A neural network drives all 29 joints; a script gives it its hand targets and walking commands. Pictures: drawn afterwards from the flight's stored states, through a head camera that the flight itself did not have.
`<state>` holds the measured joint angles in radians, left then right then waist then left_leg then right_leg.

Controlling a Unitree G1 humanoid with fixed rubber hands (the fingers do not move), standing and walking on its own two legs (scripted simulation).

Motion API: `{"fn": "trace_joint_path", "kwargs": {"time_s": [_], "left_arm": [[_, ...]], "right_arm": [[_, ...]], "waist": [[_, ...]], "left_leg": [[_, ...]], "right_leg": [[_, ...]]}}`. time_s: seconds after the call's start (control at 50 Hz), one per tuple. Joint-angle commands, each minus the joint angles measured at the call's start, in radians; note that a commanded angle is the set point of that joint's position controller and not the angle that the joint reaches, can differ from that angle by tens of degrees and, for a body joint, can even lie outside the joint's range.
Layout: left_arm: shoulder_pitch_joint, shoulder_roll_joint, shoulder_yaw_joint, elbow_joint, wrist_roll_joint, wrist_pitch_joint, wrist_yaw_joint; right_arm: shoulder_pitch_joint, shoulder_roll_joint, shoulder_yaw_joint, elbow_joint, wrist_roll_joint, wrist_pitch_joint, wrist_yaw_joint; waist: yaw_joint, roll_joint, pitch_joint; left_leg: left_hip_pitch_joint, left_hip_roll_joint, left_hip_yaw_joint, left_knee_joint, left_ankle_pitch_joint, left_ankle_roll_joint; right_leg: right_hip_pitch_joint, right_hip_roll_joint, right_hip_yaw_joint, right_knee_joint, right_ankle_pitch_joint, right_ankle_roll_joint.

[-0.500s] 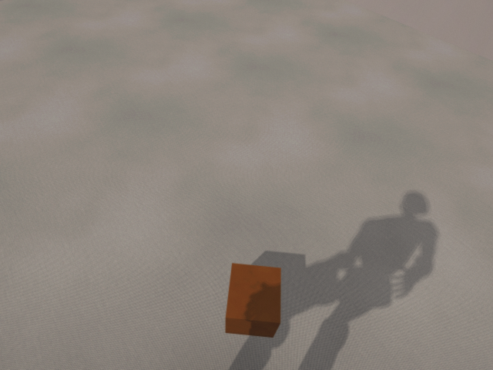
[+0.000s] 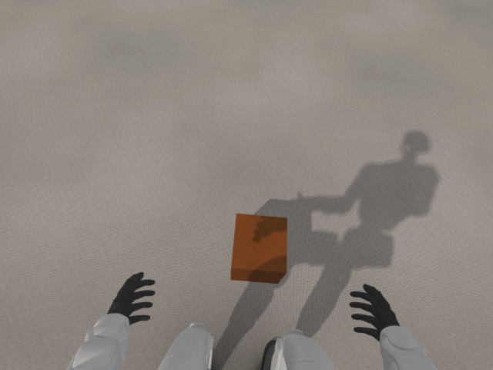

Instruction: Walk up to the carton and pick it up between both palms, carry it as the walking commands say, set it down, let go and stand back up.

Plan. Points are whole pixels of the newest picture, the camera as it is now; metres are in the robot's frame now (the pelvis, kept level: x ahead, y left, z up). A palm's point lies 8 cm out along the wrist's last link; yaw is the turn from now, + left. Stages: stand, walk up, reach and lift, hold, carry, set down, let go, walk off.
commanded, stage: reach and lift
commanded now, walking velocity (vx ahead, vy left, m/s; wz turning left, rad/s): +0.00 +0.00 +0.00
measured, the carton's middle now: (257, 249) +0.47 -0.06 -0.64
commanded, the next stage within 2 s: none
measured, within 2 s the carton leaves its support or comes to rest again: neither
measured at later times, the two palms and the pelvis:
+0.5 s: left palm (163, 247) +0.32 +0.18 -0.15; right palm (361, 255) +0.33 -0.23 -0.14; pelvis -0.04 -0.01 -0.04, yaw -1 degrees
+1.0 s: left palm (191, 193) +0.46 +0.14 -0.17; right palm (345, 205) +0.45 -0.22 -0.17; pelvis -0.05 -0.01 -0.06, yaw -2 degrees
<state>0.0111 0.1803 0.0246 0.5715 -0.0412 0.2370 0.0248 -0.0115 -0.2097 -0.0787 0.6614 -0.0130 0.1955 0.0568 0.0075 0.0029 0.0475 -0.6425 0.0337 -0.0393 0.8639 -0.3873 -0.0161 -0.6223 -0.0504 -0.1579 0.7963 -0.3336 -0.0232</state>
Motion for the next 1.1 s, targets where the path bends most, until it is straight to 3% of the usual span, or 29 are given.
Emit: {"fn": "trace_joint_path", "kwargs": {"time_s": [0.0,0.1,0.16,0.2,0.22,0.24,0.3,0.34,0.36,0.44,0.46,0.48,0.5,0.52,0.54,0.58,0.6,0.64,0.72,0.76,0.8,0.82,0.84,0.92,0.94,0.96,0.98,1.0,1.08], "left_arm": [[-0.22,-0.022,0.014,-0.179,-0.003,-0.034,0.047],[-0.349,0.028,0.045,-0.137,-0.012,-0.02,0.053],[-0.465,0.032,0.06,-0.113,-0.01,-0.01,0.063],[-0.421,0.039,0.091,-0.046,-0.008,-0.012,0.054],[-0.421,0.025,0.094,-0.024,0.009,-0.017,0.057],[-0.438,0.065,0.115,0.015,0.031,-0.011,0.058],[-0.6,0.064,0.133,0.005,0.002,-0.03,0.059],[-0.61,0.027,0.095,0.042,-0.004,-0.026,0.062],[-0.67,0.062,0.131,0.041,-0.013,-0.054,0.063],[-0.799,0.042,0.133,0.059,-0.034,-0.081,0.089],[-0.803,0.035,0.148,0.088,-0.042,-0.075,0.094],[-0.804,0.026,0.135,0.067,-0.033,-0.082,0.101],[-0.835,0.049,0.139,0.08,-0.038,-0.087,0.104],[-0.909,0.049,0.115,0.02,-0.053,-0.087,0.116],[-0.917,0.083,0.15,0.025,-0.037,-0.095,0.129],[-1.024,0.029,0.122,0.088,-0.046,-0.093,0.134],[-0.973,-0.026,0.087,0.126,-0.064,-0.084,0.128],[-1.01,0.014,0.142,0.134,-0.046,-0.099,0.133],[-1.241,0.079,0.159,0.119,-0.056,-0.096,0.143],[-1.207,0.054,0.179,0.163,-0.024,-0.101,0.153],[-1.298,0.081,0.203,0.198,-0.037,-0.095,0.146],[-1.301,0.051,0.183,0.221,-0.018,-0.095,0.145],[-1.339,0.065,0.204,0.178,-0.005,-0.1,0.152],[-1.375,0.046,0.237,0.185,0.0,-0.119,0.138],[-1.445,0.045,0.221,0.146,0.003,-0.117,0.141],[-1.46,0.041,0.222,0.155,0.0,-0.118,0.144],[-1.399,-0.003,0.233,0.193,0.022,-0.119,0.138],[-1.453,0.043,0.269,0.157,0.026,-0.13,0.135],[-1.352,-0.024,0.249,0.219,0.037,-0.129,0.117]], "right_arm": [[-0.257,-0.218,-0.149,-0.07,-0.011,-0.036,0.004],[-0.363,-0.176,-0.144,-0.037,0.004,-0.02,-0.017],[-0.501,-0.194,-0.136,-0.005,0.016,-0.008,-0.025],[-0.515,-0.151,-0.124,-0.013,0.016,-0.002,-0.04],[-0.503,-0.2,-0.171,0.008,-0.003,-0.008,-0.05],[-0.526,-0.194,-0.177,0.057,-0.006,0.002,-0.058],[-0.673,-0.152,-0.143,0.039,0.031,-0.014,-0.065],[-0.644,-0.17,-0.145,0.119,0.039,-0.008,-0.063],[-0.701,-0.134,-0.12,0.099,0.049,-0.028,-0.073],[-0.856,-0.212,-0.181,0.064,0.053,-0.065,-0.088],[-0.908,-0.167,-0.147,0.052,0.071,-0.061,-0.08],[-0.871,-0.19,-0.171,0.123,0.064,-0.056,-0.086],[-0.891,-0.204,-0.189,0.097,0.059,-0.066,-0.094],[-0.887,-0.24,-0.224,0.128,0.05,-0.067,-0.087],[-0.921,-0.237,-0.232,0.098,0.066,-0.08,-0.084],[-1.05,-0.238,-0.244,0.133,0.055,-0.097,-0.08],[-1.02,-0.181,-0.186,0.198,0.075,-0.088,-0.076],[-1.085,-0.192,-0.206,0.165,0.054,-0.106,-0.079],[-1.247,-0.261,-0.271,0.176,0.033,-0.105,-0.089],[-1.215,-0.259,-0.298,0.239,0.006,-0.111,-0.09],[-1.343,-0.266,-0.297,0.217,-0.005,-0.115,-0.086],[-1.311,-0.251,-0.299,0.287,-0.002,-0.116,-0.078],[-1.356,-0.272,-0.326,0.244,-0.02,-0.121,-0.076],[-1.401,-0.233,-0.323,0.285,-0.043,-0.131,-0.076],[-1.469,-0.27,-0.345,0.229,-0.041,-0.133,-0.071],[-1.495,-0.256,-0.335,0.195,-0.029,-0.134,-0.071],[-1.437,-0.248,-0.334,0.285,-0.037,-0.137,-0.059],[-1.498,-0.246,-0.345,0.212,-0.045,-0.14,-0.063],[-1.408,-0.232,-0.392,0.275,-0.089,-0.147,-0.055]], "waist": [[-0.04,0.089,-0.323],[-0.062,0.06,-0.342],[-0.026,0.074,-0.335],[-0.006,-0.005,-0.401],[-0.048,-0.015,-0.466],[-0.011,0.01,-0.451],[-0.02,-0.031,-0.497],[-0.02,0.068,-0.508],[-0.016,0.005,-0.543],[-0.055,-0.004,-0.735],[-0.021,-0.051,-0.716],[-0.033,0.022,-0.777],[-0.049,-0.003,-0.817],[-0.083,0.048,-0.887],[-0.053,0.043,-0.901],[-0.073,0.075,-0.837],[-0.036,0.087,-0.786],[-0.037,0.021,-0.846],[-0.081,0.032,-0.912],[-0.057,0.083,-0.918],[-0.091,0.015,-0.907],[-0.063,0.079,-0.86],[-0.084,0.077,-0.905],[-0.114,0.003,-0.978],[-0.098,0.071,-1.016],[-0.09,0.05,-1.039],[-0.07,0.082,-1.0],[-0.077,0.054,-1.047],[-0.128,0.044,-1.064]], "left_leg": [[-0.031,-0.058,0.0,-0.076,0.167,-0.01],[-0.109,-0.063,0.017,-0.058,0.014,0.007],[-0.219,-0.067,0.025,-0.029,0.031,-0.003],[-0.233,-0.08,0.055,-0.004,0.057,0.011],[-0.228,-0.084,0.044,0.009,0.099,0.006],[-0.236,-0.091,0.05,0.001,0.079,0.014],[-0.345,-0.09,0.041,0.029,0.095,0.021],[-0.306,-0.086,0.041,0.008,0.09,0.006],[-0.389,-0.093,0.05,0.052,0.119,0.006],[-0.391,-0.103,0.035,0.073,0.206,0.01],[-0.399,-0.103,0.029,0.059,0.197,0.021],[-0.412,-0.11,0.034,0.071,0.221,0.002],[-0.384,-0.115,0.036,0.075,0.242,0.0],[-0.304,-0.105,0.004,0.077,0.274,-0.009],[-0.272,-0.098,0.01,0.086,0.292,0.001],[-0.363,-0.1,0.01,0.095,0.228,-0.014],[-0.383,-0.106,0.02,0.056,0.236,-0.018],[-0.388,-0.115,0.015,0.079,0.235,-0.004],[-0.399,-0.109,0.027,0.109,0.199,-0.012],[-0.351,-0.114,0.027,0.094,0.217,-0.029],[-0.381,-0.111,0.017,0.105,0.196,-0.004],[-0.388,-0.114,0.018,0.081,0.218,-0.015],[-0.346,-0.109,0.014,0.084,0.215,-0.023],[-0.444,-0.124,0.011,0.115,0.335,-0.025],[-0.38,-0.116,0.028,0.11,0.296,-0.031],[-0.362,-0.115,0.017,0.123,0.331,-0.021],[-0.392,-0.12,0.023,0.129,0.394,-0.04],[-0.408,-0.13,0.024,0.151,0.384,-0.029],[-0.459,-0.124,0.01,0.14,0.433,-0.036]], "right_leg": [[0.02,0.067,0.182,0.036,0.142,-0.011],[-0.012,0.058,0.18,0.051,0.049,-0.01],[-0.061,0.065,0.194,0.059,0.041,-0.019],[0.014,0.062,0.214,0.053,0.099,0.0],[0.008,0.063,0.216,0.063,0.163,-0.003],[0.0,0.069,0.198,0.083,0.145,0.007],[-0.027,0.065,0.216,0.095,0.178,0.013],[-0.069,0.066,0.217,0.089,0.159,-0.006],[-0.052,0.056,0.24,0.096,0.212,0.002],[-0.018,0.08,0.233,0.141,0.363,-0.002],[-0.054,0.08,0.221,0.144,0.323,0.012],[-0.017,0.071,0.241,0.153,0.359,-0.004],[-0.029,0.079,0.228,0.152,0.387,0.006],[-0.103,0.097,0.191,0.18,0.378,-0.001],[-0.129,0.101,0.208,0.159,0.379,0.004],[-0.192,0.098,0.198,0.177,0.345,-0.009],[-0.207,0.092,0.189,0.145,0.332,-0.011],[-0.2,0.101,0.198,0.162,0.317,0.003],[-0.217,0.104,0.197,0.175,0.281,-0.004],[-0.239,0.115,0.182,0.17,0.292,-0.009],[-0.243,0.11,0.183,0.169,0.255,0.007],[-0.3,0.11,0.177,0.17,0.274,-0.006],[-0.301,0.115,0.171,0.168,0.261,-0.004],[-0.204,0.112,0.191,0.188,0.45,0.008],[-0.267,0.118,0.182,0.178,0.366,-0.004],[-0.304,0.118,0.186,0.169,0.372,0.0],[-0.32,0.116,0.176,0.196,0.439,0.002],[-0.276,0.114,0.201,0.195,0.446,0.005],[-0.243,0.12,0.188,0.214,0.549,0.005]]}}
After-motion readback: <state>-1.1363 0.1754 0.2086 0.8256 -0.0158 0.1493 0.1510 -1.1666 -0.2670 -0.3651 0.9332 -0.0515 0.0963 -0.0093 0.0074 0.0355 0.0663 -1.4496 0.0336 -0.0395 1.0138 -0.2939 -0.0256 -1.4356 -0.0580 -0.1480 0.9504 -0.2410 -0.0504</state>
